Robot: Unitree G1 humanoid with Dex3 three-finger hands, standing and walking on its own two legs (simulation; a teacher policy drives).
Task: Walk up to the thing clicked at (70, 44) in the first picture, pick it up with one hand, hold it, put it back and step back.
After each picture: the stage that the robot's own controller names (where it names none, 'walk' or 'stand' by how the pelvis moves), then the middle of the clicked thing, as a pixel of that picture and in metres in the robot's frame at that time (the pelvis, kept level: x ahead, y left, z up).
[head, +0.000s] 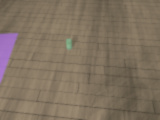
stand; (69, 44) +1.34 +0.20 -0.72
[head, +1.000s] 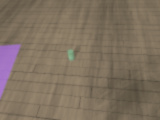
walk; (71, 54) +1.23 +0.25 -0.72
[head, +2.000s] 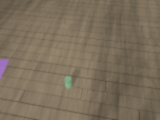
walk; (68, 82) +0.79 +0.21 -0.70
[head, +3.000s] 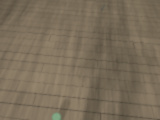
walk; (56, 119) +0.47 +0.19 -0.70
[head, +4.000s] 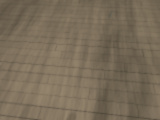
stand; out of the picture +0.37 +0.20 -0.72
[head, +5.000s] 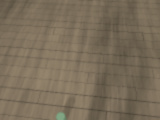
walk; (61, 118) +0.40 +0.20 -0.71
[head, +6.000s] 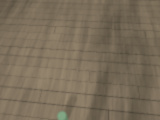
walk; (62, 117) +0.40 +0.21 -0.69
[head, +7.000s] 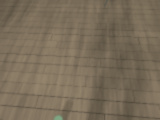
walk; out of the picture +0.43 +0.22 -0.69
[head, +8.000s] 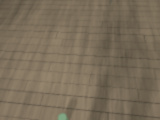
stand; out of the picture +0.42 +0.23 -0.71
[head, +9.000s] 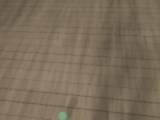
walk; (63, 118) +0.46 +0.22 -0.70
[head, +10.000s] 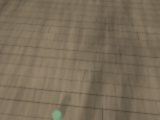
stand; (57, 116) +0.41 +0.20 -0.69
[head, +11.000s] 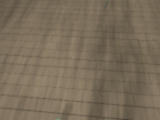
walk; out of the picture +0.40 +0.22 -0.70
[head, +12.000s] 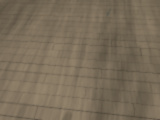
stand; out of the picture +0.37 +0.25 -0.72
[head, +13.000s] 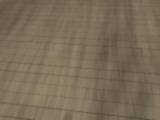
stand; out of the picture +0.36 +0.25 -0.72
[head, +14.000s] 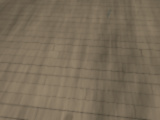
stand; out of the picture +0.36 +0.24 -0.73
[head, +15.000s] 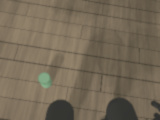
go down; (45, 80) +0.43 +0.22 -0.46
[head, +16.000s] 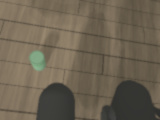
go down; (38, 61) +0.47 +0.22 -0.32
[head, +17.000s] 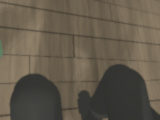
close in; out of the picture +0.46 +0.25 -0.24
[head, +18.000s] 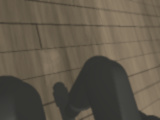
close in; out of the picture +0.44 +0.28 -0.23
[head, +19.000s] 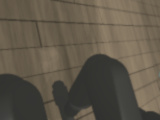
rest palm; out of the picture +0.44 +0.28 -0.23
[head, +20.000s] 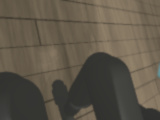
go down; out of the picture +0.44 +0.27 -0.22
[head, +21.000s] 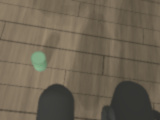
go down; (39, 61) +0.47 +0.21 -0.32
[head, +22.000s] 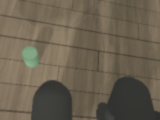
go down; (31, 57) +0.47 +0.22 -0.29
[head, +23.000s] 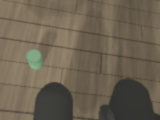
go down; (35, 60) +0.47 +0.21 -0.31
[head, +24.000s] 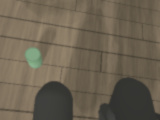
close in; (34, 58) +0.47 +0.21 -0.30
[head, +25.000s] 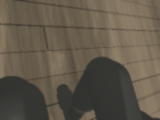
lift; out of the picture +0.46 +0.27 -0.23
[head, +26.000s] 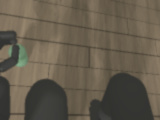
close; (19, 56) +0.46 +0.24 -0.28
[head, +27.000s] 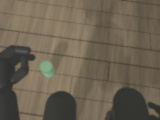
close; (47, 69) +0.46 +0.20 -0.38
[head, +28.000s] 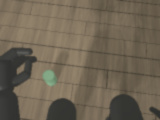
close; (50, 78) +0.45 +0.20 -0.44
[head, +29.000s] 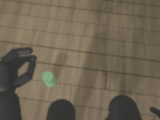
close; (49, 79) +0.45 +0.20 -0.44
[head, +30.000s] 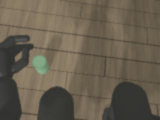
hold; (41, 65) +0.47 +0.20 -0.34
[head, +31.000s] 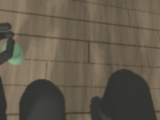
close; (14, 54) +0.46 +0.23 -0.26
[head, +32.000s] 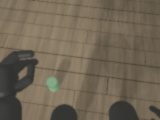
close; (53, 84) +0.44 +0.20 -0.48
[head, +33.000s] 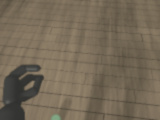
hold; out of the picture +0.40 +0.21 -0.66
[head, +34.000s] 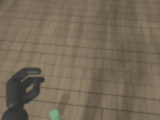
close; (55, 116) +0.40 +0.22 -0.65
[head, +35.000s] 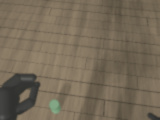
close; (55, 106) +0.42 +0.20 -0.59
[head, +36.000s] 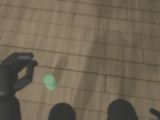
close; (50, 82) +0.44 +0.21 -0.47
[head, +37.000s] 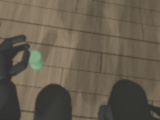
hold; (35, 60) +0.48 +0.21 -0.33
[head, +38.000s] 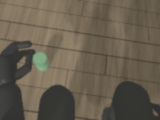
hold; (41, 62) +0.48 +0.20 -0.33
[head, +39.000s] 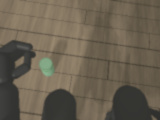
hold; (47, 67) +0.48 +0.20 -0.35
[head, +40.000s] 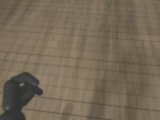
crouch; out of the picture +0.40 +0.20 -0.66
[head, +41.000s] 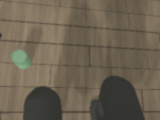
lower; (21, 60) +0.48 +0.22 -0.34
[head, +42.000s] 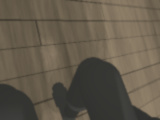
lower; out of the picture +0.47 +0.28 -0.24
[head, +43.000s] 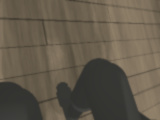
lower; out of the picture +0.46 +0.28 -0.24
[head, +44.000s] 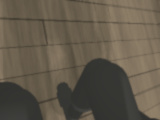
lower; out of the picture +0.47 +0.28 -0.24
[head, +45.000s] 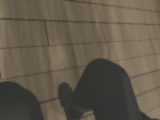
loosen; out of the picture +0.46 +0.28 -0.24
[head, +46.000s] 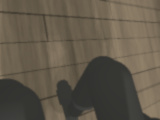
withdraw; out of the picture +0.45 +0.27 -0.24
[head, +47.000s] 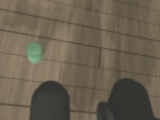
walk; (34, 53) +0.48 +0.22 -0.31
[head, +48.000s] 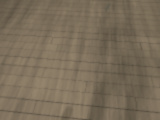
stand; out of the picture +0.40 +0.20 -0.66
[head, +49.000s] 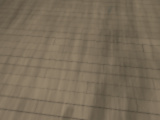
stand; out of the picture +0.40 +0.20 -0.67
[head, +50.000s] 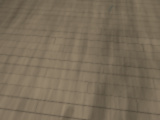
stand; out of the picture +0.40 +0.20 -0.67
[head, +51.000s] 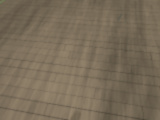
stand; out of the picture +0.42 +0.20 -0.72
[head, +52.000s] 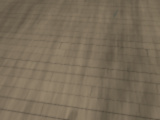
stand; out of the picture +0.40 +0.22 -0.73
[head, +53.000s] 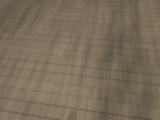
walk; out of the picture +0.38 +0.21 -0.73
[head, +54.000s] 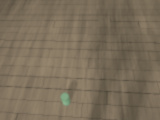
walk; (65, 99) +0.56 +0.22 -0.70
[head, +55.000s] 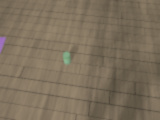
walk; (66, 58) +0.91 +0.18 -0.69
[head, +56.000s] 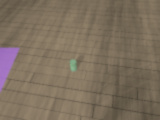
stand; (73, 65) +1.02 +0.18 -0.71
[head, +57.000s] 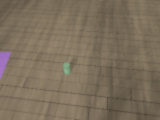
stand; (67, 68) +1.00 +0.19 -0.72
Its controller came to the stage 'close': yes
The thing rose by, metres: 0.01
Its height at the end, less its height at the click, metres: +0.00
